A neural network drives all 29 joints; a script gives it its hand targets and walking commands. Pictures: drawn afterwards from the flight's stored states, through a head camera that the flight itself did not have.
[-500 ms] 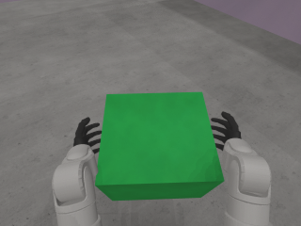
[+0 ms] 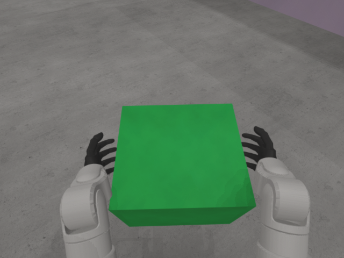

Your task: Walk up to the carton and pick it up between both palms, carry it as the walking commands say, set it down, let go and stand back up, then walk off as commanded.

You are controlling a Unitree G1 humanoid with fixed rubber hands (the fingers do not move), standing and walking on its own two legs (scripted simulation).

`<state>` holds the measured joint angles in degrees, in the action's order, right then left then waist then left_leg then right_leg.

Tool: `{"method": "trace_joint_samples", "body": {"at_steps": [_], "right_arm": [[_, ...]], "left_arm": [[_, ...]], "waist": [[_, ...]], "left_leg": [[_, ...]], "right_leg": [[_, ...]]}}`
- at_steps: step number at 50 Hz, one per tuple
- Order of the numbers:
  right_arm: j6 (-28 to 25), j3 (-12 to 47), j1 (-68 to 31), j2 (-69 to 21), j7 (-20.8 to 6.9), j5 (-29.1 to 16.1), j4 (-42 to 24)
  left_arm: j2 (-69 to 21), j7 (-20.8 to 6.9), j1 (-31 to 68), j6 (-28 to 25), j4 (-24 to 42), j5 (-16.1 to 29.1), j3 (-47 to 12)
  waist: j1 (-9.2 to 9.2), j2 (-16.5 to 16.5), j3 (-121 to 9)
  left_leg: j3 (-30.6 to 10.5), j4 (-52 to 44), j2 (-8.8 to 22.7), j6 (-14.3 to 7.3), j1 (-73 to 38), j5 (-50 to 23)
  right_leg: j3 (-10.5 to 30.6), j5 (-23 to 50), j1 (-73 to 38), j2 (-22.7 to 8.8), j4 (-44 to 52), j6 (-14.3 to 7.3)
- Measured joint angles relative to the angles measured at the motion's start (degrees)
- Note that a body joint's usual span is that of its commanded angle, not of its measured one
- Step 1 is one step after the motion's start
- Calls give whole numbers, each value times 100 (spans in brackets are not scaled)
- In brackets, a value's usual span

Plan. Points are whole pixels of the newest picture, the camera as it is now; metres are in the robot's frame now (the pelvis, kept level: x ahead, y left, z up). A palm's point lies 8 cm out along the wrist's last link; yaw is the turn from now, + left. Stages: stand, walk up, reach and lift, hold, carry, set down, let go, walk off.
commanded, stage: carry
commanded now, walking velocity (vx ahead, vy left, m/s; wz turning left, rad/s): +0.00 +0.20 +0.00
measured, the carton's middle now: (178, 167) +0.33 +0.00 +0.01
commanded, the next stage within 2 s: none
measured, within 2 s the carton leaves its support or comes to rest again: neither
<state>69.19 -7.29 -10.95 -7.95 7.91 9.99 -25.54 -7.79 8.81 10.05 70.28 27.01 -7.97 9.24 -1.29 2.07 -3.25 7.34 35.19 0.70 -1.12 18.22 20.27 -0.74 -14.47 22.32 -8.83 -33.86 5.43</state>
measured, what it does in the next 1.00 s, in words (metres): steps to the left: right foot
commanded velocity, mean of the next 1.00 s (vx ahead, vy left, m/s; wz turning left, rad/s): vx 0.00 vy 0.18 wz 0.00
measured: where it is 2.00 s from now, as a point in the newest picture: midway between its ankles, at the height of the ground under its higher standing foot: outside the picture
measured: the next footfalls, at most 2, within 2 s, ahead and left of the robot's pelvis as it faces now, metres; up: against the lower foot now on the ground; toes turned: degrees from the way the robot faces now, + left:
right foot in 0.50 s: -0.02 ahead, -0.13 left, +0.00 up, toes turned -8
right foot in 1.06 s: -0.06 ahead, -0.07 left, +0.00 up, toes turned -10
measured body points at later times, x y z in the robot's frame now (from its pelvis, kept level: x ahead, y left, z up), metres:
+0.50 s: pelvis -0.05 +0.04 +0.00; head -0.05 +0.05 +0.45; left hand +0.23 +0.21 +0.10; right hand +0.22 -0.13 +0.12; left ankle -0.02 +0.08 -0.72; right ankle -0.06 -0.13 -0.72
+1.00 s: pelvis -0.09 +0.10 +0.01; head -0.09 +0.12 +0.46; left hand +0.20 +0.27 +0.11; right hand +0.18 -0.08 +0.12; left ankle -0.05 +0.13 -0.72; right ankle -0.12 -0.05 -0.69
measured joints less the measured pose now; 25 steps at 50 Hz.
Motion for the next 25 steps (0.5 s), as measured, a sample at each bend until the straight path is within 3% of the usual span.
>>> {"method": "trace_joint_samples", "body": {"at_steps": [4,7,17,22,25], "right_arm": [[74,87,46,6,-3,0,0],[-48,87,-19,-6,-8,1,-2],[10,87,43,7,-8,0,1],[61,87,56,7,-4,1,-1],[73,87,11,7,17,1,-11]], "left_arm": [[14,-9,-142,-10,16,0,13],[16,6,-92,-20,158,-1,21],[9,-1,-38,57,67,1,48],[12,-11,-48,82,41,1,48],[9,-11,-23,78,56,0,56]], "waist": [[109,-22,80],[127,-74,81],[157,-238,82],[163,-256,73],[167,-123,18]], "left_leg": [[36,-64,3,-288,-47,-45],[43,-166,7,-395,-62,-135],[263,-191,-5,-549,0,-277],[284,-192,-9,-561,141,-391],[338,-16,-102,-431,277,-359]], "right_leg": [[-141,-927,241,118,-1010,4],[-240,-1126,438,277,-1825,3],[-401,-1134,442,487,-1987,2],[-395,-1099,109,483,-1213,1],[-291,-142,-455,331,74,-99]]}}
